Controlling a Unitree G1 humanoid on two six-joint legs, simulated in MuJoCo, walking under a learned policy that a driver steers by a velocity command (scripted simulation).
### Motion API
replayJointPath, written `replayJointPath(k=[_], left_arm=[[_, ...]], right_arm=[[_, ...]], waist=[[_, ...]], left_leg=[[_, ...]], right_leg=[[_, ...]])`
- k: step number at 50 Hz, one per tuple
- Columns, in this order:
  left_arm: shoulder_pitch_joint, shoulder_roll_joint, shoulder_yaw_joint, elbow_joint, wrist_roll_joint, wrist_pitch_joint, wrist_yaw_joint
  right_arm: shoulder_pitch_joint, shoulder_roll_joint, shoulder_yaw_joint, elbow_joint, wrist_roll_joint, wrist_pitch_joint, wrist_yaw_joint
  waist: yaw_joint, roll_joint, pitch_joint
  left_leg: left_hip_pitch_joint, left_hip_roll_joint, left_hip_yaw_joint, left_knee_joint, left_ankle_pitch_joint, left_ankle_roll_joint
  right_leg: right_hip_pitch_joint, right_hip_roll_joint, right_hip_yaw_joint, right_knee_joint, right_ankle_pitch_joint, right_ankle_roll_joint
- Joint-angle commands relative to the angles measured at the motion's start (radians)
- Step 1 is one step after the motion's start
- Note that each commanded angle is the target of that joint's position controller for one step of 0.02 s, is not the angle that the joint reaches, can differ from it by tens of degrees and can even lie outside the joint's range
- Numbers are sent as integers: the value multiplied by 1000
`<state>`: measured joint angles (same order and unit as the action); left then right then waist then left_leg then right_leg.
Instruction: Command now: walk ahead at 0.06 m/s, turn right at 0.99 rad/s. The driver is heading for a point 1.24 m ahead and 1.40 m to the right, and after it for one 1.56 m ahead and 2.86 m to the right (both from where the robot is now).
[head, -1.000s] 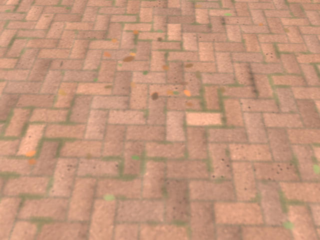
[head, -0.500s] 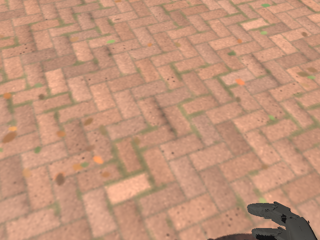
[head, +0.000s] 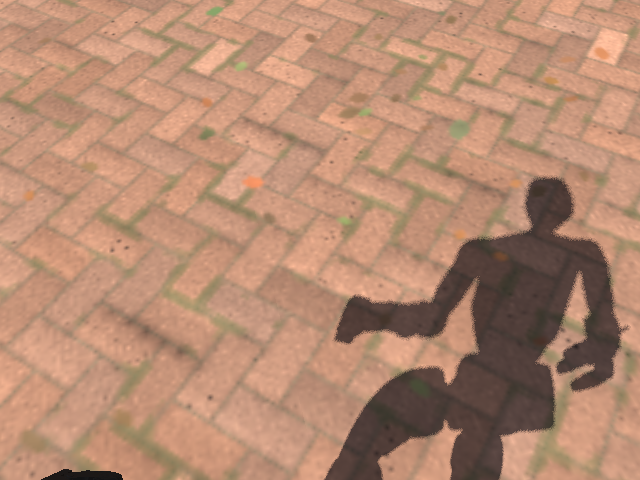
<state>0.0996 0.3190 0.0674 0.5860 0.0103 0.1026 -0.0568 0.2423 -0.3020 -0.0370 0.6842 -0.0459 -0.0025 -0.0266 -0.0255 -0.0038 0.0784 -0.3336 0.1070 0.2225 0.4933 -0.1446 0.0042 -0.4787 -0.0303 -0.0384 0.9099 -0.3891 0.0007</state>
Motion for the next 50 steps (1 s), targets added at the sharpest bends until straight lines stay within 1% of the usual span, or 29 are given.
replayJointPath(k=[1,3,4,5,6,8,9,10,12,17,20,22,23,24,25,26,28,30,33,34,36,39,40,41,42,43,45,47,50], left_arm=[[32,73,22,-75,-9,-8,-8],[106,84,32,-45,-7,-22,-2],[168,141,46,-27,3,-35,15],[151,308,81,-79,4,-40,32],[214,284,94,-63,16,-39,48],[77,208,68,-62,17,-37,63],[14,183,62,-79,14,-37,66],[4,156,53,-83,9,-40,64],[48,142,49,-66,5,-47,54],[118,133,45,-30,15,-51,48],[102,135,41,-16,18,-48,44],[68,129,35,-8,2,-50,48],[70,102,25,-8,-6,-55,54],[125,25,5,-10,-2,-61,56],[120,71,16,-16,6,-54,59],[113,116,31,6,21,-52,61],[128,93,30,48,7,-52,51],[145,65,19,69,4,-49,42],[105,18,-5,76,-3,-44,42],[104,8,-15,79,1,-45,42],[101,40,-11,85,18,-53,31],[221,24,-20,158,14,-82,28],[324,50,-14,199,15,-100,30],[414,145,8,209,16,-116,34],[390,167,20,205,14,-124,39],[329,153,19,197,11,-132,46],[293,130,19,192,-3,-151,50],[310,104,14,204,-4,-163,53],[348,111,23,219,-1,-169,53]], right_arm=[[-33,-162,-52,-78,2,1,9],[11,-156,-59,-67,11,21,18],[47,-126,-58,-62,16,34,28],[7,-63,-37,-153,16,49,21],[-110,-116,-45,-173,9,58,11],[-61,-97,-41,-142,34,46,5],[-44,-107,-46,-124,21,36,3],[-19,-116,-50,-99,7,34,6],[-14,-100,-45,-86,15,36,14],[-59,-57,-21,-94,31,42,13],[-38,-61,-20,-89,42,40,8],[19,-49,-17,-73,38,31,1],[34,-61,-18,-69,26,21,-6],[18,-122,-21,-86,5,12,-12],[-19,-197,-40,-88,14,15,-1],[-1,-148,-33,-81,25,12,6],[-72,-88,-16,-79,28,9,7],[-94,-83,-15,-68,28,8,0],[-50,-72,-14,-38,31,12,4],[-2,-90,-23,-23,26,17,12],[51,-143,-50,9,18,41,31],[-40,-130,-58,-5,28,43,28],[-108,-96,-53,-30,19,32,25],[-199,-9,-27,-97,20,14,34],[-308,-60,-34,-147,16,-5,36],[-295,-78,-38,-144,26,-21,45],[-235,-104,-45,-107,7,-36,58],[-225,-98,-45,-94,-4,-29,71],[-298,-62,-29,-121,12,-19,76]], waist=[[25,191,-151],[50,90,-153],[75,-139,-101],[53,-358,-56],[131,-205,-80],[27,-173,-40],[7,-180,-66],[5,-167,-101],[15,-96,-156],[67,-126,-174],[58,-147,-163],[10,-124,-150],[3,-70,-146],[39,149,-161],[36,295,-109],[22,189,-97],[53,122,-74],[55,164,-94],[16,173,-126],[-11,192,-166],[-27,241,-110],[77,122,2],[131,1,18],[173,-227,-7],[176,-138,96],[128,-99,120],[93,-92,52],[89,-108,20],[107,-117,30]], left_leg=[[27,241,-113,-148,-84,98],[-37,214,-46,9,-191,16],[-171,131,34,258,-329,-59],[-447,-40,-24,481,-556,-138],[-424,-39,-207,607,-509,-119],[-366,-24,-256,584,-287,-94],[-331,-39,-241,583,-220,-83],[-294,-54,-233,597,-199,-79],[-265,-74,-238,563,-211,-71],[-166,-100,-239,356,-238,-36],[-36,-128,-226,225,-263,-12],[99,-133,-222,6,-144,8],[187,-74,-278,-116,-69,24],[246,156,-515,-227,-37,65],[141,287,-688,-238,162,206],[112,282,-663,-234,199,253],[95,163,-493,-200,214,211],[159,96,-393,-163,316,180],[232,81,-354,-124,344,177],[255,75,-372,-160,83,180],[178,88,-455,-253,-450,188],[-107,60,-359,-222,-606,132],[-250,17,-277,-35,-546,100],[-447,-118,-109,311,-421,29],[-583,-114,-226,377,-324,20],[-590,-68,-270,413,-227,7],[-517,-59,-261,399,-144,-20],[-435,-74,-241,380,-97,-44],[-374,-91,-229,286,-31,-72]], right_leg=[[196,21,-64,-147,-15,-24],[341,54,-43,-335,29,-52],[392,-74,208,-559,49,-97],[361,-343,682,-640,234,-231],[316,-323,629,-625,340,-308],[239,-178,430,-601,285,-248],[236,-121,383,-580,319,-221],[242,-99,360,-550,432,-223],[285,-101,365,-519,541,-227],[316,-117,423,-479,557,-232],[270,-112,462,-457,620,-211],[221,-79,478,-425,543,-162],[160,-40,463,-389,388,-111],[90,69,341,-215,111,-55],[25,209,175,-115,-186,-31],[49,163,198,24,-201,-21],[72,152,199,103,-97,-3],[73,150,168,58,-70,19],[131,120,110,-139,-89,31],[163,119,68,-204,-102,20],[208,130,-2,-288,-133,-21],[474,125,-42,-521,21,-113],[587,44,108,-591,-76,-148],[664,-233,569,-749,-391,-238],[562,-309,798,-823,-457,-318],[544,-287,750,-813,-392,-326],[560,-196,598,-801,-198,-284],[511,-137,524,-803,-96,-263],[431,-102,492,-791,-23,-257]])
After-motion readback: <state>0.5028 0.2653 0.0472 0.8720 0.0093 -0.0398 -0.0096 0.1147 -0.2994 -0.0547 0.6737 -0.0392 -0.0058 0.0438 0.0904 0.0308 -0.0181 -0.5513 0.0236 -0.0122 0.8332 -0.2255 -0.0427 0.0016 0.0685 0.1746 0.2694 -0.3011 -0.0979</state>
